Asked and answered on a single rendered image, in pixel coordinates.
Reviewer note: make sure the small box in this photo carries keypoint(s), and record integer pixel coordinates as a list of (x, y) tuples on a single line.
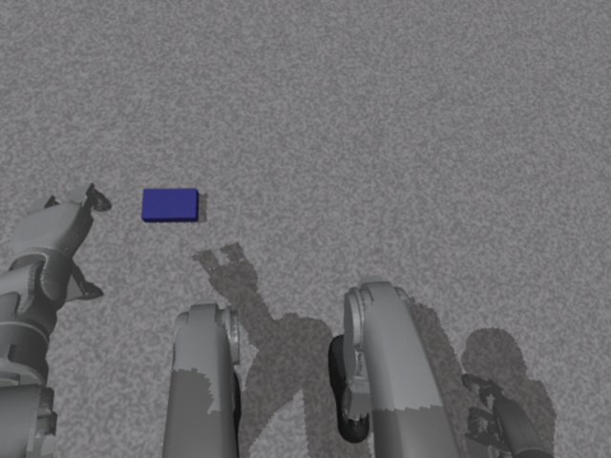
[(170, 205)]

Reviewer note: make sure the left robot arm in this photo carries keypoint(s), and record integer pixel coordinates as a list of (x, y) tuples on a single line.
[(32, 290)]

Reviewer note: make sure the right robot hand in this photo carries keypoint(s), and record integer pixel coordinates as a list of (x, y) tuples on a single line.
[(507, 431)]

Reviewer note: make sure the left robot hand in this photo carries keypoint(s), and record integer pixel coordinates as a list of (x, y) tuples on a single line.
[(63, 227)]

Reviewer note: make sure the right robot foot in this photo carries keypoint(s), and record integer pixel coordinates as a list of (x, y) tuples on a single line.
[(352, 431)]

